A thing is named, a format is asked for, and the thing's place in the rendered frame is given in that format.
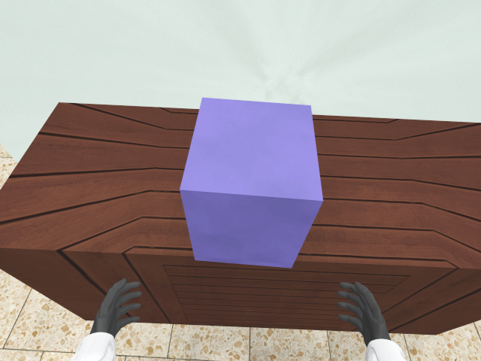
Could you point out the left robot hand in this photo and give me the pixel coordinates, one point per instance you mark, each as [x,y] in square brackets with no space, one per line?
[109,313]

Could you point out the robot right forearm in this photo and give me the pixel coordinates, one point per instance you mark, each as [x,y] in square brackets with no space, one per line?
[383,350]

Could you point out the right robot hand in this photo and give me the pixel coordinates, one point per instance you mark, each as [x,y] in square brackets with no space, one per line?
[370,322]

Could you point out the robot left forearm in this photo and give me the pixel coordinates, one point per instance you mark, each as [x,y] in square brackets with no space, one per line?
[99,346]

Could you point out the carton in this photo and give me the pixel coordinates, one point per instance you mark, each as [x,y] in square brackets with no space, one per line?
[251,187]

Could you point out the pedestal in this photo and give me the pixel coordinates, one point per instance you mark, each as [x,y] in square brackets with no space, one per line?
[96,198]

